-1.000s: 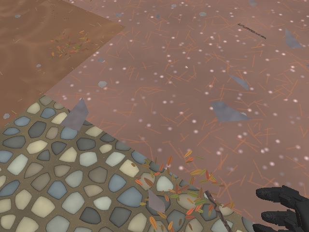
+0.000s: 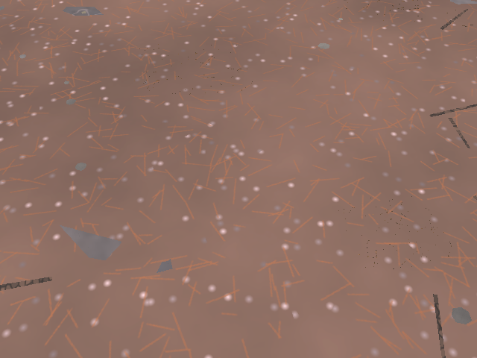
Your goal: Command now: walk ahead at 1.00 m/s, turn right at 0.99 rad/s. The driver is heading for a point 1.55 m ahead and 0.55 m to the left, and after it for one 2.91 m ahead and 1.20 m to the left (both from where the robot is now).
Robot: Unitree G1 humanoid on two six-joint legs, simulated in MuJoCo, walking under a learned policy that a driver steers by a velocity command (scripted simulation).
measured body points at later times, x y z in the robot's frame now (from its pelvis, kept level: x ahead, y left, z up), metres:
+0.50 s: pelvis +0.45 -0.04 +0.01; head +0.47 -0.05 +0.46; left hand +0.50 +0.24 -0.12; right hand +0.51 -0.31 -0.12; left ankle +0.47 +0.12 -0.63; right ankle +0.40 -0.10 -0.73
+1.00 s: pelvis +0.88 +0.01 +0.00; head +0.93 +0.04 +0.45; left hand +1.04 +0.33 -0.04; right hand +1.04 -0.24 -0.11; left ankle +0.83 +0.02 -0.73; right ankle +1.13 -0.10 -0.67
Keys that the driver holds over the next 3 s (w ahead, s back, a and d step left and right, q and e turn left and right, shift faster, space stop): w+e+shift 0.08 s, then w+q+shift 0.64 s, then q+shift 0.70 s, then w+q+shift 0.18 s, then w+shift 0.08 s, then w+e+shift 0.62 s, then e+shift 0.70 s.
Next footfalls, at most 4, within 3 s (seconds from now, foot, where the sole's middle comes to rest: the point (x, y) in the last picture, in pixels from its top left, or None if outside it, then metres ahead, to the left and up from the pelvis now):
0.28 right None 0.43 -0.11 -0.77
0.74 left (239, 232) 0.87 0.03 -0.77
1.10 right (237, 155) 1.21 0.04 -0.77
1.52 left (208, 211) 0.96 0.13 -0.77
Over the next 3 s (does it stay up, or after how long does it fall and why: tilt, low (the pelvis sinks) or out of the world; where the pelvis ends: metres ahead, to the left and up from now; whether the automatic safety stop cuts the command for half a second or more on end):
stays up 1.60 0.77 0.00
